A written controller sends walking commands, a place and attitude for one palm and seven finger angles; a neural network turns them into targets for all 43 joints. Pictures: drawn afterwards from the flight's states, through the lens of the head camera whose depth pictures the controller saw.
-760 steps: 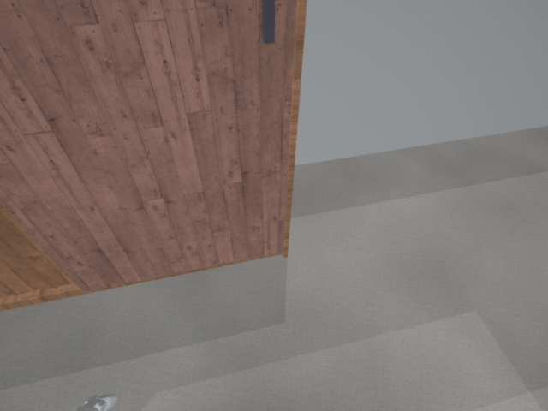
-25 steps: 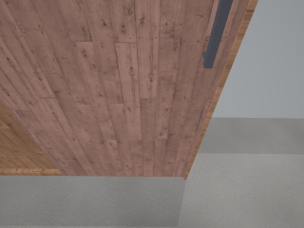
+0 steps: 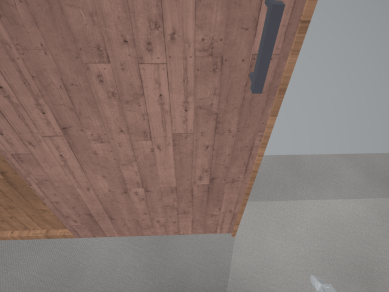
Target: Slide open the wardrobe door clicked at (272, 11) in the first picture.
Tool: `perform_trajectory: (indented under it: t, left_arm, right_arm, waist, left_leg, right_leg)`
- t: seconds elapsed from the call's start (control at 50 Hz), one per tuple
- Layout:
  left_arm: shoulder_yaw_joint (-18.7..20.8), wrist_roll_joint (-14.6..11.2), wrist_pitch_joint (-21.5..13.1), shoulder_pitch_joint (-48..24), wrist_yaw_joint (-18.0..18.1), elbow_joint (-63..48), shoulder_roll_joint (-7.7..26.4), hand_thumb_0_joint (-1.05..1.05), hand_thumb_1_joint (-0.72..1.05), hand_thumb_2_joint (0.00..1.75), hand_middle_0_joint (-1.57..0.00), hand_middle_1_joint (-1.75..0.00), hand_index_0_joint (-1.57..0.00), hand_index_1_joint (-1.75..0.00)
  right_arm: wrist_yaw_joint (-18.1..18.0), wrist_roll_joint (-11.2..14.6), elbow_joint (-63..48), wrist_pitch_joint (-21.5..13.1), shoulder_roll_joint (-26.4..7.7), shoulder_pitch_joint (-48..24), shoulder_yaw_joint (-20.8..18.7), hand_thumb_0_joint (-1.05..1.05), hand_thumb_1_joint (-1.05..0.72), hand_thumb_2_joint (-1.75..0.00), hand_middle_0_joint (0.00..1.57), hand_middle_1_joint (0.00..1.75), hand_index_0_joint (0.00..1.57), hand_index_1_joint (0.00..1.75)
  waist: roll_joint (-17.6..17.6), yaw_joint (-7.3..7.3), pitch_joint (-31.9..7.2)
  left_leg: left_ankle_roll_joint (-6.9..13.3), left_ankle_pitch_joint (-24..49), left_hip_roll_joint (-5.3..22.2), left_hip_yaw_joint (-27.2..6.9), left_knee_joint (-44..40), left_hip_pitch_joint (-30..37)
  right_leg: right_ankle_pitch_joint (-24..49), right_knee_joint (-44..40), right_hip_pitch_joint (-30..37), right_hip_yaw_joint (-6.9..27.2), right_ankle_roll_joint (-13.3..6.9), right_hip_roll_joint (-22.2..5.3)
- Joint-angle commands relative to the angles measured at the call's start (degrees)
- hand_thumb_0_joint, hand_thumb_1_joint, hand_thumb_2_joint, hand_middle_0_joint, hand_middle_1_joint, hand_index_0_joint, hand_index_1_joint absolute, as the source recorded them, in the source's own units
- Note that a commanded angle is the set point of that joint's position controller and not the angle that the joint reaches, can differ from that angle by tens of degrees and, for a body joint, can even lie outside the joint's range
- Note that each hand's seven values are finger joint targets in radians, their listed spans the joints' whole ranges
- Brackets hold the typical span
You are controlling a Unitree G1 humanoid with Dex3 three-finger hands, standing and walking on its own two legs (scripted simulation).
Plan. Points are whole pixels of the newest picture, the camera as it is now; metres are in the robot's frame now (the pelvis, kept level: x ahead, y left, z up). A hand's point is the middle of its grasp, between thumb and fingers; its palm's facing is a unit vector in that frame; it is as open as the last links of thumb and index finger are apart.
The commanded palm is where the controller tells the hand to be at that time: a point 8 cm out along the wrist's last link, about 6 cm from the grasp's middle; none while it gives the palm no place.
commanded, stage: raise the hand with hooked fingers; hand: right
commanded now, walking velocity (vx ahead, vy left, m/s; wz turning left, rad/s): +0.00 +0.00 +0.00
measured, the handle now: (262, 47) +0.52 -0.10 +0.27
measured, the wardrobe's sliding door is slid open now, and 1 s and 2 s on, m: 0.00 0.00 0.00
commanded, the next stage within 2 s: move the hooked fingers beside the handle in 1.98 s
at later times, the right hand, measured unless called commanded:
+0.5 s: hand (327, 264) +0.17 -0.20 +0.07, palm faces +0.10 +0.99 -0.08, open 9.8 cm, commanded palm +0.15 -0.26 +0.07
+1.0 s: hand (353, 200) +0.25 -0.24 +0.14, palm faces +0.01 +0.99 -0.13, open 12.8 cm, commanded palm +0.21 -0.29 +0.18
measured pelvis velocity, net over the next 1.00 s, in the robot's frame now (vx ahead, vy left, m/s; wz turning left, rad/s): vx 0.03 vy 0.01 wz -0.04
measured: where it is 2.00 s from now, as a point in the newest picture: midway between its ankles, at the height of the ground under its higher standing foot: outside the picture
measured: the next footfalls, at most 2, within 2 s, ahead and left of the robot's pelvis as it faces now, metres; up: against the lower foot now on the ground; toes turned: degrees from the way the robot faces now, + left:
none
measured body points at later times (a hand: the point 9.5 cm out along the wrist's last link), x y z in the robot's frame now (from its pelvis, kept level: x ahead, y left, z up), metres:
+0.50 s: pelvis +0.01 +0.02 -0.04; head +0.02 +0.01 +0.41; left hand +0.24 +0.23 -0.08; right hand +0.16 -0.26 +0.07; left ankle +0.04 +0.13 -0.74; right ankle +0.00 -0.09 -0.74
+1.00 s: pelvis +0.03 +0.01 -0.01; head +0.02 +0.02 +0.44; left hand +0.23 +0.25 -0.05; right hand +0.24 -0.29 +0.15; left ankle +0.04 +0.13 -0.74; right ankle +0.00 -0.09 -0.74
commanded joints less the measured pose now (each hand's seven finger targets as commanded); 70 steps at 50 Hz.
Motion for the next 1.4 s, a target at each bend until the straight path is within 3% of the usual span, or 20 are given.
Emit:
perform_trajectory:
  t: [0.0, 0.06, 0.1, 0.14, 0.18, 0.2, 0.3, 0.38, 0.44, 0.52, 0.62, 0.68, 0.8, 0.88, 0.98, 1.04, 1.1, 1.18, 1.3, 1.38]
  left_arm:
    - [2.75, -1.01, -11.10, -10.80, -0.28, -16.64, 11.50, 0.00, 0.90, 0.90, -0.20, -0.30, -0.20, -0.30]
    - [4.82, 0.02, -10.50, -11.59, -2.61, -20.82, 11.37, 0.00, 0.90, 0.90, -0.20, -0.30, -0.20, -0.30]
    - [5.92, -0.10, -8.83, -12.52, -5.08, -24.64, 11.80, 0.00, 0.90, 0.90, -0.20, -0.30, -0.20, -0.30]
    - [6.65, -0.25, -7.75, -15.00, -5.94, -29.44, 13.28, 0.00, 0.90, 0.90, -0.20, -0.30, -0.20, -0.30]
    - [7.25, -0.89, -6.51, -14.81, -5.77, -32.10, 13.29, 0.00, 0.90, 0.90, -0.20, -0.30, -0.20, -0.30]
    - [6.64, -1.10, -6.05, -16.08, -5.50, -34.71, 12.73, 0.00, 0.90, 0.90, -0.20, -0.30, -0.20, -0.30]
    - [5.06, -0.40, -7.12, -12.30, -3.39, -34.74, 10.99, 0.00, 0.90, 0.90, -0.20, -0.30, -0.20, -0.30]
    - [3.56, -0.99, -9.54, -9.64, -2.33, -29.21, 11.94, 0.00, 0.90, 0.90, -0.20, -0.30, -0.20, -0.30]
    - [3.64, -2.11, -9.96, -10.74, -0.65, -27.70, 13.08, 0.00, 0.90, 0.90, -0.20, -0.30, -0.20, -0.30]
    - [2.98, -2.80, -8.97, -13.99, 0.47, -29.98, 12.75, 0.00, 0.90, 0.90, -0.20, -0.30, -0.20, -0.30]
    - [0.78, -2.28, -9.76, -16.23, 0.45, -32.36, 9.98, 0.00, 0.90, 0.90, -0.20, -0.30, -0.20, -0.30]
    - [0.48, -2.02, -11.97, -15.50, -0.06, -31.58, 10.17, 0.00, 0.90, 0.90, -0.20, -0.30, -0.20, -0.30]
    - [1.15, -3.23, -12.59, -13.23, 0.85, -28.60, 12.73, 0.00, 0.90, 0.90, -0.20, -0.30, -0.20, -0.30]
    - [0.76, -2.88, -12.37, -14.58, 1.92, -29.18, 12.57, 0.00, 0.90, 0.90, -0.20, -0.30, -0.20, -0.30]
    - [-0.20, -2.31, -12.01, -15.37, 1.65, -28.80, 11.41, 0.00, 0.90, 0.90, -0.20, -0.30, -0.20, -0.30]
    - [-0.72, -3.11, -10.59, -16.12, 1.64, -27.87, 11.51, 0.00, 0.90, 0.90, -0.20, -0.30, -0.20, -0.30]
    - [-0.56, -3.81, -8.44, -15.78, 1.40, -27.74, 12.37, 0.00, 0.90, 0.90, -0.20, -0.30, -0.20, -0.30]
    - [-0.74, -4.13, -6.73, -17.34, 1.27, -29.25, 12.50, 0.00, 0.90, 0.90, -0.20, -0.30, -0.20, -0.30]
    - [-2.17, -3.33, -6.37, -19.98, 1.37, -31.00, 11.05, 0.00, 0.90, 0.90, -0.20, -0.30, -0.20, -0.30]
    - [-2.18, -3.56, -5.36, -19.08, 0.99, -28.09, 11.63, 0.00, 0.90, 0.90, -0.20, -0.30, -0.20, -0.30]
  right_arm:
    - [2.31, 3.50, -26.69, -10.18, -2.82, -10.19, 0.82, 0.00, -0.74, -0.83, 0.21, 0.40, 0.21, 0.40]
    - [10.32, 5.98, -14.13, -19.23, -1.32, 7.48, -3.77, 0.00, -0.67, -0.80, 0.22, 0.45, 0.22, 0.45]
    - [18.63, 7.95, -10.17, -25.52, -3.20, 15.32, -7.52, 0.00, -0.62, -0.78, 0.22, 0.48, 0.22, 0.48]
    - [26.78, 8.04, -11.74, -29.37, -9.87, 12.24, -11.25, 0.00, -0.57, -0.76, 0.22, 0.51, 0.22, 0.51]
    - [30.00, 8.98, -15.70, -28.26, -16.13, 12.01, -18.25, 0.00, -0.53, -0.74, 0.23, 0.54, 0.23, 0.54]
    - [30.65, 10.49, -22.38, -27.25, -14.81, 10.49, -17.55, 0.00, -0.50, -0.73, 0.23, 0.55, 0.23, 0.55]
    - [26.16, 16.14, -49.96, -29.06, -15.47, -6.58, -19.15, 0.00, -0.39, -0.68, 0.24, 0.63, 0.24, 0.63]
    - [27.05, 13.51, -47.21, -31.36, -10.20, -14.03, -8.80, 0.00, -0.29, -0.64, 0.24, 0.69, 0.24, 0.69]
    - [30.76, 12.19, -37.26, -25.18, -14.16, -14.84, -10.36, 0.00, -0.22, -0.61, 0.25, 0.74, 0.25, 0.74]
    - [33.46, 11.81, -30.87, -13.01, -22.02, -10.92, -18.87, 0.00, -0.13, -0.57, 0.25, 0.80, 0.25, 0.80]
    - [30.93, 19.89, -38.63, -8.81, -25.68, -10.66, -31.53, 0.00, -0.01, -0.52, 0.26, 0.87, 0.26, 0.87]
    - [29.59, 21.65, -41.44, -9.95, -21.99, -11.11, -29.60, 0.00, 0.06, -0.49, 0.27, 0.92, 0.27, 0.92]
    - [33.06, 17.27, -33.38, -3.00, -21.33, -20.00, -21.97, 0.00, 0.20, -0.43, 0.28, 1.00, 0.28, 1.00]
    - [32.29, 15.80, -42.41, -1.23, -29.95, -31.60, -27.09, 0.00, 0.29, -0.39, 0.29, 1.07, 0.29, 1.07]
    - [30.50, 17.33, -44.71, -2.67, -33.80, -32.90, -34.34, 0.00, 0.41, -0.34, 0.29, 1.14, 0.29, 1.14]
    - [31.48, 17.65, -35.90, 2.04, -31.46, -36.28, -32.26, 0.00, 0.48, -0.31, 0.30, 1.18, 0.30, 1.18]
    - [32.71, 15.70, -29.17, 8.44, -29.38, -39.45, -28.04, 0.00, 0.50, -0.30, 0.30, 1.20, 0.30, 1.20]
    - [33.62, 14.01, -29.90, 12.92, -30.26, -46.74, -25.28, 0.00, 0.50, -0.30, 0.30, 1.20, 0.30, 1.20]
    - [34.61, 15.15, -44.07, 11.49, -43.88, -59.67, -36.69, 0.00, 0.50, -0.30, 0.30, 1.20, 0.30, 1.20]
    - [34.56, 15.22, -27.63, 14.42, -43.53, -58.78, -37.61, 0.00, 0.50, -0.30, 0.30, 1.20, 0.30, 1.20]
  waist:
    - [2.83, 3.41, 3.60]
    - [12.22, -0.85, 5.99]
    - [7.70, -3.01, 3.26]
    - [5.27, -2.39, 0.41]
    - [2.34, -4.50, -5.74]
    - [-0.05, -4.75, -8.79]
    - [-12.63, -0.97, -15.76]
    - [-9.06, 5.23, -9.23]
    - [-2.95, 5.23, -5.11]
    - [-1.75, -0.13, -10.32]
    - [-0.75, -4.51, -17.73]
    - [-2.39, -4.07, -15.83]
    - [-3.15, -1.21, -4.57]
    - [-5.54, -1.99, -9.81]
    - [-9.30, -3.99, -15.36]
    - [-11.01, -3.50, -7.72]
    - [-5.55, -2.48, -2.21]
    - [-4.46, -2.24, -6.35]
    - [-8.18, -4.13, -21.88]
    - [-6.03, -3.95, -11.75]
  left_leg:
    - [1.63, -10.67, -2.39, 1.62, -3.81, -4.58]
    - [1.89, -17.14, -3.25, 3.02, 0.65, -10.60]
    - [3.18, -13.89, -3.10, 2.14, 3.98, -9.41]
    - [3.75, -11.27, -2.65, -0.06, 6.41, -9.15]
    - [3.53, -7.04, -2.36, -1.90, 8.67, -7.29]
    - [3.26, -6.12, -2.19, -1.92, 9.35, -6.56]
    - [2.81, 2.64, -3.87, -1.33, 11.29, -7.12]
    - [2.14, 2.64, -4.28, -1.09, 10.19, -12.82]
    - [1.50, -6.48, -3.67, -2.12, 6.01, -12.57]
    - [1.43, -5.15, -2.18, -2.55, 3.88, -4.58]
    - [1.66, 9.15, -2.55, 0.24, 4.89, 6.08]
    - [1.78, 13.28, -3.09, 0.93, 4.37, 5.95]
    - [0.88, 6.45, -2.74, -0.48, -0.27, -0.01]
    - [1.39, 4.67, -2.70, -0.34, -1.26, 3.64]
    - [2.29, 13.18, -3.16, 1.06, -0.83, 8.90]
    - [2.36, 10.90, -3.05, 1.38, -2.24, 5.98]
    - [1.84, 9.56, -2.97, 1.53, -3.78, 3.39]
    - [1.82, 9.60, -2.68, 0.81, -3.94, 4.30]
    - [2.70, 15.18, -2.74, 1.13, -3.26, 12.06]
    - [2.81, 12.08, -2.81, 1.72, -5.75, 8.60]
  right_leg:
    - [-10.94, -5.46, -9.42, 7.82, 2.53, -2.33]
    - [-10.72, 1.19, -17.82, 6.26, 3.15, -1.54]
    - [-6.62, 5.46, -19.90, 4.15, 4.07, -0.48]
    - [-5.63, 9.47, -21.24, 3.04, 3.50, 0.07]
    - [-2.32, 11.51, -22.23, 2.32, 2.51, 0.33]
    - [-1.61, 11.54, -21.33, 2.00, 2.21, 0.51]
    - [4.98, 13.88, -12.83, 4.93, 1.36, -0.99]
    - [3.69, 16.13, -11.74, 7.13, 0.46, -2.05]
    - [-4.34, 13.83, -14.97, 7.96, 0.42, -2.13]
    - [-1.48, 9.98, -13.39, 7.33, 0.51, -1.94]
    - [9.92, 7.52, -9.47, 7.27, 1.27, -1.83]
    - [12.80, 6.72, -7.22, 6.85, 1.60, -1.99]
    - [6.01, 3.59, -7.05, 6.73, 0.90, -2.32]
    - [6.80, 1.86, -2.07, 7.57, 0.23, -2.17]
    - [14.74, 0.66, 2.95, 7.68, 1.05, -1.83]
    - [11.46, -1.54, 1.30, 7.88, 1.72, -2.07]
    - [9.75, -2.56, -0.34, 8.00, 1.53, -2.39]
    - [10.27, -2.34, 2.24, 8.20, 1.08, -2.15]
    - [18.18, -2.73, 10.07, 9.31, 1.04, -1.29]
    - [14.06, -4.29, 5.77, 8.94, 0.98, -1.49]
